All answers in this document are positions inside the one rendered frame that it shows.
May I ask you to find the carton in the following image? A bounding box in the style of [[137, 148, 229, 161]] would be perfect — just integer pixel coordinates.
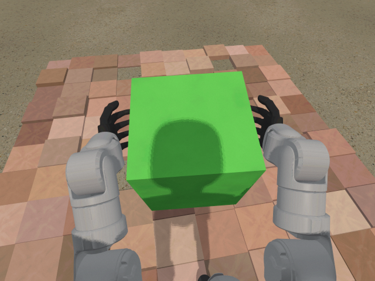
[[126, 71, 266, 211]]

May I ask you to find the left robot forearm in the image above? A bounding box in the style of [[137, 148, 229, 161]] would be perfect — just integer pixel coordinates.
[[66, 132, 128, 281]]

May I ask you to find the right robot upper arm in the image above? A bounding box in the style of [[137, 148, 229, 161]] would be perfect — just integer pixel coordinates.
[[264, 239, 336, 281]]

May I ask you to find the right robot forearm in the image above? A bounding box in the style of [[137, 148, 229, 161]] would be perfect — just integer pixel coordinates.
[[262, 124, 336, 274]]

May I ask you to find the left robot upper arm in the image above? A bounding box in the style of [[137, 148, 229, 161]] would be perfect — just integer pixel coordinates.
[[75, 248, 142, 281]]

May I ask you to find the robot right hand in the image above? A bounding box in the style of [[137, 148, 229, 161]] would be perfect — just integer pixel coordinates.
[[251, 95, 283, 148]]

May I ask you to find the robot left hand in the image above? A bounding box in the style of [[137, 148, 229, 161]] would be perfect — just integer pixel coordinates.
[[98, 101, 130, 150]]

